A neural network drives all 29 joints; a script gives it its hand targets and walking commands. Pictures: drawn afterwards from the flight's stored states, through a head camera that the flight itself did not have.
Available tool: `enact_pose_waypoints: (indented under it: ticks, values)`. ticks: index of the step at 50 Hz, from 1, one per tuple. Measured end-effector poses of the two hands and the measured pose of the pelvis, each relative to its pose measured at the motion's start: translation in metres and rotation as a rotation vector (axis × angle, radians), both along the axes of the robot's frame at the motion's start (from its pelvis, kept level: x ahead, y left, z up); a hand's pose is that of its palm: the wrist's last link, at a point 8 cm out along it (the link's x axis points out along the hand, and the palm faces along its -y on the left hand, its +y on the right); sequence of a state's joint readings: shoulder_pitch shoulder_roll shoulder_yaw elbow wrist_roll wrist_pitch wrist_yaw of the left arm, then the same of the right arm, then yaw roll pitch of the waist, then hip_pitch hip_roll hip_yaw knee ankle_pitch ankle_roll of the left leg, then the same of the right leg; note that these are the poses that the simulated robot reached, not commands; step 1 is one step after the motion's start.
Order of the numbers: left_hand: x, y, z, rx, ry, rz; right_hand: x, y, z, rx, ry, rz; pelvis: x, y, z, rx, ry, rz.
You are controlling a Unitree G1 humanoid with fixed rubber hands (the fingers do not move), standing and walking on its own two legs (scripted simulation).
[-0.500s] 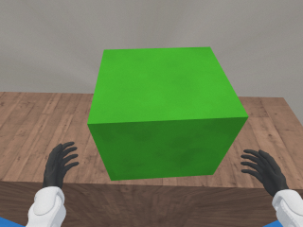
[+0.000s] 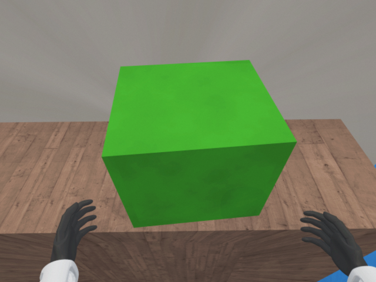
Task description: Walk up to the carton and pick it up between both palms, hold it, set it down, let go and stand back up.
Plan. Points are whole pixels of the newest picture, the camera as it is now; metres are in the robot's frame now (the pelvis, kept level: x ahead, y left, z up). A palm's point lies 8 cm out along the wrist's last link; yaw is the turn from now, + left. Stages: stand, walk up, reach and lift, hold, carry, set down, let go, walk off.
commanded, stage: set down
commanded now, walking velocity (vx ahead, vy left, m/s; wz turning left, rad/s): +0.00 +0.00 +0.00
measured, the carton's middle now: (191, 143) +0.43 +0.00 +0.07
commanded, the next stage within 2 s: let go in 1.72 s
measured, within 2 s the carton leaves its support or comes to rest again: neither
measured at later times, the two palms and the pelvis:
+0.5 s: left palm (69, 260) +0.19 +0.24 +0.01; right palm (336, 255) +0.18 -0.27 +0.01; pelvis +0.02 +0.00 +0.00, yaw -1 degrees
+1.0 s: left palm (67, 278) +0.16 +0.25 -0.03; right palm (323, 265) +0.17 -0.25 -0.02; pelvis +0.02 +0.00 +0.00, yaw -1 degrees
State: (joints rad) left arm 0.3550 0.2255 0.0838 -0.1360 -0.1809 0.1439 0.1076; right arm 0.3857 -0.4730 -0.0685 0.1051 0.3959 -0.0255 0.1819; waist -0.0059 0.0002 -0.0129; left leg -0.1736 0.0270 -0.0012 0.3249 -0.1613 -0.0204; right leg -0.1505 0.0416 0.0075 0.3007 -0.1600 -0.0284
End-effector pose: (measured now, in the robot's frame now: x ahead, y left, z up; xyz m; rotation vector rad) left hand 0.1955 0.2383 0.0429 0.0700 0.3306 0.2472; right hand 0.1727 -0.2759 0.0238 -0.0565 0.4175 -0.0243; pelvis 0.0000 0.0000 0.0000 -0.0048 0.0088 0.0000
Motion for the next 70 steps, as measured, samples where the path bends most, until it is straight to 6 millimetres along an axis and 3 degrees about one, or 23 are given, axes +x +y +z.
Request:
enact_pose_waypoints:
  ticks: [20,34,45,55,62,70]
  values:
    - [-0.005,0.005,-0.029,0.022,0.123,0.009,0.008,0.005,-0.009,0.011,0.034,-0.005,0.015,0.002,0.0,0.001,0.018,-0.009]
    - [-0.018,0.01,-0.046,0.025,0.181,0.009,0.001,0.014,-0.019,0.002,0.046,-0.021,0.017,0.003,0.0,0.001,0.02,-0.015]
    - [-0.031,0.016,-0.069,0.017,0.276,0.027,-0.002,0.022,-0.041,-0.007,0.106,-0.064,0.016,0.003,0.0,0.001,0.017,-0.016]
    - [-0.03,0.017,-0.076,0.015,0.296,0.017,-0.004,0.025,-0.044,-0.033,0.093,-0.082,0.016,0.004,0.0,0.001,0.017,-0.016]
    - [-0.03,0.015,-0.095,0.014,0.378,-0.021,-0.005,0.028,-0.045,-0.047,0.082,-0.096,0.015,0.005,0.0,0.001,0.014,-0.022]
    - [-0.022,0.013,-0.103,0.024,0.402,-0.052,-0.005,0.029,-0.045,-0.062,0.082,-0.108,0.013,0.008,0.0,0.0,0.01,-0.031]
